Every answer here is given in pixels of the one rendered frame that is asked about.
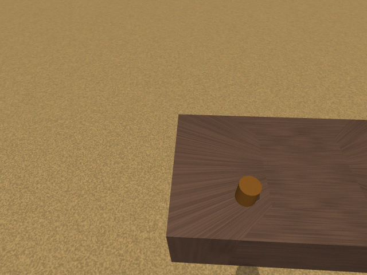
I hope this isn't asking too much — can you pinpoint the can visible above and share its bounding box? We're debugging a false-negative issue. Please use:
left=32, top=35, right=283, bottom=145
left=235, top=176, right=262, bottom=207

